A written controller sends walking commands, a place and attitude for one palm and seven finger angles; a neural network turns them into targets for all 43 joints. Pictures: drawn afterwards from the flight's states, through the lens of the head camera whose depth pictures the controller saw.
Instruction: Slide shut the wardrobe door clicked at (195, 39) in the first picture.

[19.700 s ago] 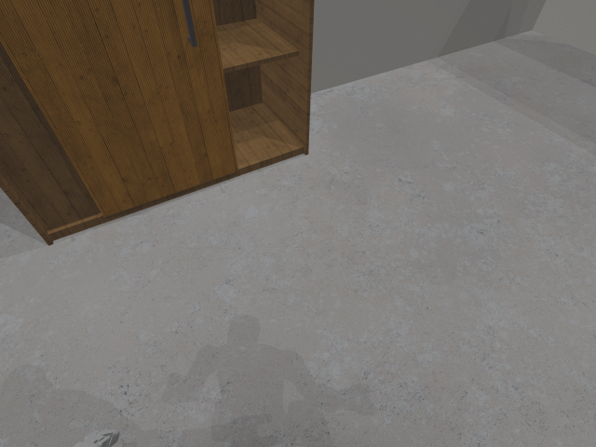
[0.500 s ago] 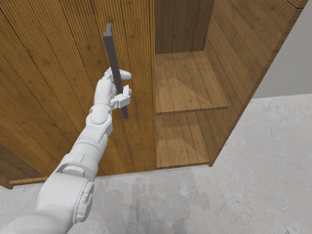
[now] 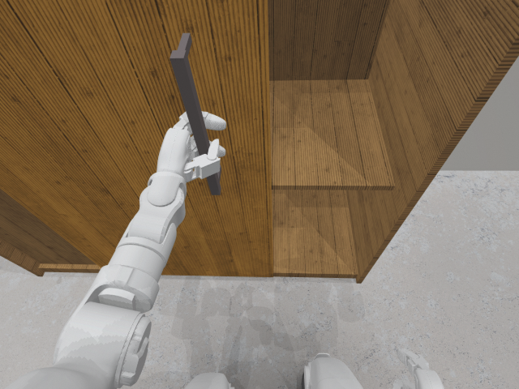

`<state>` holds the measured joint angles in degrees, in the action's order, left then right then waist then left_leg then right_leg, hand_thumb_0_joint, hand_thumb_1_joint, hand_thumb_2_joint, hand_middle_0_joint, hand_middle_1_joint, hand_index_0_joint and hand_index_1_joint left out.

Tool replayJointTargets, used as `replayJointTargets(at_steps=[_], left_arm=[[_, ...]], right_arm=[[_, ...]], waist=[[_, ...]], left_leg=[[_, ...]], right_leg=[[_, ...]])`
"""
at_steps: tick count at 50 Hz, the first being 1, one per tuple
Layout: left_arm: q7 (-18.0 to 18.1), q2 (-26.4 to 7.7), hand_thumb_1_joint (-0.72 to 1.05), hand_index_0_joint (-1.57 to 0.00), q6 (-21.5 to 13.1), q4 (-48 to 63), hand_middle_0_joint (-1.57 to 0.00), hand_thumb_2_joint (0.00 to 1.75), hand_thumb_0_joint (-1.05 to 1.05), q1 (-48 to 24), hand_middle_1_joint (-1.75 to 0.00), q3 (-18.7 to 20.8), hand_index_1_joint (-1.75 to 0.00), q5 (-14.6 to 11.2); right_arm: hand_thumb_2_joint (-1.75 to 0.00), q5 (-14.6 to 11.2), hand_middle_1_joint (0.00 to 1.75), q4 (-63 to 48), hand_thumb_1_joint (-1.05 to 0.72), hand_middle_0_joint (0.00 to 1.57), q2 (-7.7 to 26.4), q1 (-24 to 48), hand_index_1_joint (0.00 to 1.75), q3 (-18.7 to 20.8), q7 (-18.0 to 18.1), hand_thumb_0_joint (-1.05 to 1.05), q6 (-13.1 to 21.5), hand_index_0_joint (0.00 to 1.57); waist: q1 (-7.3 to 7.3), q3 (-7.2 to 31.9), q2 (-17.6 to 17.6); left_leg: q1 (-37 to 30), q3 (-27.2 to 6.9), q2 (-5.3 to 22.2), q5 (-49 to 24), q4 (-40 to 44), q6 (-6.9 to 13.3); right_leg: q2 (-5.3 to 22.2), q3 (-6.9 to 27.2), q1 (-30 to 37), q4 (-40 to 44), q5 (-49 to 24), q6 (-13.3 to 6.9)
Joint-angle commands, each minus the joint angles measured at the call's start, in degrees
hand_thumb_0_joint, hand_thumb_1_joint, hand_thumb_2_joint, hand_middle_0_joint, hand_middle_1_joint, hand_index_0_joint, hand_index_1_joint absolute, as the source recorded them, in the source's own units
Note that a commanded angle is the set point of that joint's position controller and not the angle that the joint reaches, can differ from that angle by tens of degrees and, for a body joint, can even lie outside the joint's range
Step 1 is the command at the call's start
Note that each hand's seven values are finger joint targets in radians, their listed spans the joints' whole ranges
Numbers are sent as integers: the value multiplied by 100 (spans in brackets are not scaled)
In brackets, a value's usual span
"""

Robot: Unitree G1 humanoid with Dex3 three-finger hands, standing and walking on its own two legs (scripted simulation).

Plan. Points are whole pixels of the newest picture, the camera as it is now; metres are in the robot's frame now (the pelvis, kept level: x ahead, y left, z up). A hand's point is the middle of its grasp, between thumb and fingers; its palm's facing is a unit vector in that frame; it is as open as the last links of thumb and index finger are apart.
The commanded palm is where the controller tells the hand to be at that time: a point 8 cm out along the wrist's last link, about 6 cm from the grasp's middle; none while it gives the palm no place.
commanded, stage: step sideways, sliding the door along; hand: left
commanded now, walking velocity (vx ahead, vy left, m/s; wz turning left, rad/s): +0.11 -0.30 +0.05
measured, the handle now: (203, 130) +0.48 +0.12 +0.10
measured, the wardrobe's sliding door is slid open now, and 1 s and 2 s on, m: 0.32 0.13 0.00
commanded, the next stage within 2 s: stop walking and hold the door there in 1.82 s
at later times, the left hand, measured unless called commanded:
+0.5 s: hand (253, 159) +0.44 +0.04 +0.08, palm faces +0.17 -0.96 -0.22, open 6.0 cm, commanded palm +0.41 +0.02 +0.08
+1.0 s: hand (343, 158) +0.44 -0.10 +0.08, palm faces +0.16 -0.98 -0.14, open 5.9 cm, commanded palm +0.41 -0.12 +0.08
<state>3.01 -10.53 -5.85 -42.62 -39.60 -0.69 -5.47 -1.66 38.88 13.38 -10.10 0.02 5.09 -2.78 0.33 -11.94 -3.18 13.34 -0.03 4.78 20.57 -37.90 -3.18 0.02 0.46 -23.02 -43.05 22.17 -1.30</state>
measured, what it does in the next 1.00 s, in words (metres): steps to the right: right foot, then left foot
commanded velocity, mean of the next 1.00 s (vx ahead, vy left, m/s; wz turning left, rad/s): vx -0.24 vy -0.27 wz -0.17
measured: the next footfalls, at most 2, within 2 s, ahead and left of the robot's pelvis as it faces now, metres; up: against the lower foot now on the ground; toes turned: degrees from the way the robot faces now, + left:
right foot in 0.02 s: +0.14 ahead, -0.14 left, +0.00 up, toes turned -1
left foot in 0.22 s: +0.04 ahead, +0.07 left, +0.00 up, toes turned +11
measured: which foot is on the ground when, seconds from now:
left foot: down 0.00-0.04, up 0.06-0.20, down 0.22-0.52, up 0.54-0.62, down 0.64-0.82, up 0.84-0.94, down 0.96-1.00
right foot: up 0.00-0.00, down 0.02-0.22, up 0.24-0.46, down 0.48-0.98, up 1.00-1.00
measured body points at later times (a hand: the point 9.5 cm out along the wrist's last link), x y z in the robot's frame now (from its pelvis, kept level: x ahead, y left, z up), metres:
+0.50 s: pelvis +0.06 -0.14 +0.00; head +0.14 -0.15 +0.44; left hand +0.42 +0.09 +0.10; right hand +0.27 -0.31 -0.13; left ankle +0.00 +0.06 -0.72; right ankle +0.14 -0.28 -0.72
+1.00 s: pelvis +0.07 -0.25 +0.01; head +0.16 -0.26 +0.44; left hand +0.42 -0.05 +0.09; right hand +0.29 -0.44 -0.12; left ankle +0.04 -0.09 -0.72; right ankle +0.14 -0.31 -0.71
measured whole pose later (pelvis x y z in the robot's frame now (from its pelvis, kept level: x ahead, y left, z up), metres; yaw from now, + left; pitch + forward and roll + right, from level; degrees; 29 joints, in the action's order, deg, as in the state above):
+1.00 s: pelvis +0.07 -0.25 +0.01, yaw +9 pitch -1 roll +2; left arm 8.9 -5.9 -7.6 -20.0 -25.4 -6.2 -3.8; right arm -1.8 35.3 12.6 -4.4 3.2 2.1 1.9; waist -2.8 -14.0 -2.5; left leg 12.3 8.1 5.2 13.4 -29.8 -2.7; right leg -1.3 -1.3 -22.6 -37.8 11.9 -1.7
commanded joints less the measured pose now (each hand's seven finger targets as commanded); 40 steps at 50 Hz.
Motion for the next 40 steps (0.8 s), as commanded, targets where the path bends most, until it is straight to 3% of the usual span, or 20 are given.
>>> replayJointTargets(at_steps=[1,3,4,6,8,9,10,11,14,22,24,25,27,30,31,32,33,34,37,40], left_arm=[[-186,629,90,-45,-298,1552,-45,90,0,-2581,-140,-968,-140,149],[-67,744,90,-45,-233,1360,-45,90,0,-2475,-140,-1084,-140,229],[-32,641,90,-45,-226,1284,-45,90,0,-2505,-140,-959,-140,204],[16,1014,90,-45,-311,1693,-45,90,0,-2864,-140,-1268,-140,199],[13,1172,90,-45,-466,1755,-45,90,0,-2798,-140,-1434,-140,239],[-16,1130,90,-45,-531,1849,-45,90,0,-2708,-140,-1482,-140,192],[-57,1208,90,-45,-572,1891,-45,90,0,-2674,-140,-1608,-140,113],[-152,1523,90,-45,-579,1941,-45,90,0,-2714,-140,-1951,-140,122],[-286,1536,90,-45,-703,2532,-45,90,0,-2869,-140,-2053,-140,239],[-174,1221,90,-45,-714,3485,-45,90,0,-1906,-140,-1876,-140,406],[-99,839,90,-45,-808,3917,-45,90,0,-1674,-140,-1666,-140,529],[-26,633,90,-45,-759,3691,-45,90,0,-1320,-140,-1587,-140,598],[-24,599,90,-45,-715,3645,-45,90,0,-651,-140,-1384,-140,605],[124,835,90,-45,-871,4426,-45,90,0,-1148,-140,-1639,-140,485],[128,930,90,-45,-914,4483,-45,90,0,-1169,-140,-1715,-140,428],[24,1115,90,-45,-923,4616,-45,90,0,-1202,-140,-1790,-140,367],[-47,1295,90,-45,-890,4312,-45,90,0,-1271,-140,-1800,-140,440],[-48,1457,90,-45,-892,4365,-45,90,0,-1478,-140,-1850,-140,533],[10,1286,90,-45,-783,4112,-45,90,0,-1148,-140,-1760,-140,523],[32,826,90,-45,-745,4427,-45,90,0,-1207,-140,-1719,-140,676]], right_arm=[[-90,-195,30,-727,-90,20,581,118,30,167,74,0,301,20],[-90,-197,30,-669,-90,20,333,138,30,177,80,0,396,20],[-90,-152,30,-554,-90,20,473,200,30,257,122,0,474,20],[-90,-93,30,-300,-90,20,431,57,30,243,95,0,710,20],[-90,-35,30,-235,-90,20,403,-40,30,235,69,0,796,20],[-90,-16,30,-268,-90,20,497,-76,30,306,88,0,779,20],[-90,-2,30,-450,-90,20,780,42,30,409,51,0,742,20],[-90,-14,30,-577,-90,20,645,55,30,327,-160,0,675,20],[-90,60,30,-604,-90,20,589,59,30,363,-312,0,713,20],[-90,-51,30,-1056,-90,20,515,227,30,378,-362,0,744,20],[-90,-178,30,-1108,-90,20,277,249,30,349,-309,0,740,20],[-90,-144,30,-1051,-90,20,189,412,30,312,-242,0,810,20],[-90,-97,30,-1020,-90,20,262,354,30,433,-118,0,860,20],[-90,-61,30,-827,-90,20,182,561,30,269,-66,0,946,20],[-90,-34,30,-865,-90,20,274,593,30,354,-75,0,861,20],[-90,8,30,-1033,-90,20,526,650,30,536,-165,0,773,20],[-90,-18,30,-1084,-90,20,558,439,30,561,-389,0,713,20],[-90,23,30,-1167,-90,20,456,578,30,512,-452,0,740,20],[-90,-56,30,-1289,-90,20,469,649,30,470,-511,0,709,20],[-90,-188,30,-1406,-90,20,237,781,30,351,-353,0,692,20]], waist=[[307,2418,231],[156,2071,2095],[43,1979,2313],[277,2105,1555],[415,2500,1217],[441,2652,769],[324,2556,-784],[223,2620,-805],[359,2321,35],[300,2581,-824],[289,2951,519],[327,2746,1206],[50,3096,2615],[316,3243,1251],[326,3410,733],[261,3493,-146],[227,3386,-189],[283,2963,-831],[185,2735,-852],[237,2727,1214]], left_leg=[[777,404,260,145,-234,570],[1138,367,-584,1495,-2105,277],[1185,17,-390,1592,-2891,285],[834,-85,-116,1309,-2178,311],[-240,236,-65,80,468,293],[-1254,88,257,-1344,1565,395],[-2168,-1410,1681,-3493,1575,879],[-2200,-2006,2385,-4528,1500,1366],[-2580,-1514,2186,-5074,836,1427],[-2043,124,1355,-5117,237,570],[-1166,590,630,-3670,-796,229],[-309,731,247,-1680,-868,22],[632,382,-154,1039,-1120,80],[-165,592,228,-683,1135,171],[-1389,470,772,-3135,1532,307],[-2422,-303,1722,-5472,1123,828],[-3067,-395,2066,-6471,1096,1248],[-2813,-173,2039,-6242,955,1249],[-1995,249,1871,-4710,586,847],[-623,1003,443,-1211,-448,152]], right_leg=[[188,-145,2262,1485,-713,-42],[1279,1785,1396,3071,775,-715],[1634,2295,1125,3266,900,-1045],[1486,1345,1403,2438,-1536,-1218],[1076,264,1552,1400,-3328,-700],[862,63,910,488,-3152,-354],[343,-181,-593,-558,-1509,57],[271,221,-971,-1554,426,111],[495,519,-1593,-1627,434,69],[58,-352,674,1019,-1232,88],[429,-147,2007,1791,-4583,-28],[1034,238,2317,1525,-6472,-248],[1370,1060,2879,1196,-7793,-649],[1274,635,2572,469,-7289,-431],[938,128,1667,140,-5923,-58],[425,-20,522,-316,-2803,247],[152,62,-178,-504,-171,244],[238,177,-357,-379,422,156],[276,101,616,448,-379,58],[836,531,1709,1732,-4938,-68]])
